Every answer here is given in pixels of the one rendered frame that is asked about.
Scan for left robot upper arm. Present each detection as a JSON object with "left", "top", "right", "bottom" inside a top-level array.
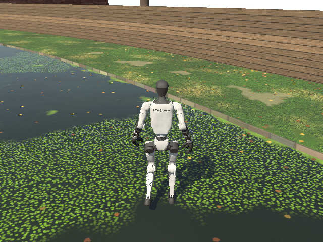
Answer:
[{"left": 137, "top": 101, "right": 151, "bottom": 129}]

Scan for robot left hand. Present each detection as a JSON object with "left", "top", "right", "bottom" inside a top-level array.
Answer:
[{"left": 131, "top": 137, "right": 143, "bottom": 146}]

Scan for left robot foot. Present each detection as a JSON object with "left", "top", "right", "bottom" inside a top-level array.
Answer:
[{"left": 144, "top": 197, "right": 153, "bottom": 206}]

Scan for robot right forearm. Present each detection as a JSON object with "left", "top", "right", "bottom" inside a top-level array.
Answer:
[{"left": 182, "top": 123, "right": 192, "bottom": 143}]

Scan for robot right hand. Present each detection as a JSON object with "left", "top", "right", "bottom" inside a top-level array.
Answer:
[{"left": 182, "top": 142, "right": 193, "bottom": 153}]

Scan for left robot shin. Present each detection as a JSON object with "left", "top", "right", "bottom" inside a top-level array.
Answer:
[{"left": 146, "top": 165, "right": 154, "bottom": 199}]

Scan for right robot upper arm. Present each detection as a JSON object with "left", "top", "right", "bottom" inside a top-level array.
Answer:
[{"left": 172, "top": 102, "right": 186, "bottom": 130}]

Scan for robot left forearm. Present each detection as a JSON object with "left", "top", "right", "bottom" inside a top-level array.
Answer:
[{"left": 133, "top": 122, "right": 142, "bottom": 139}]

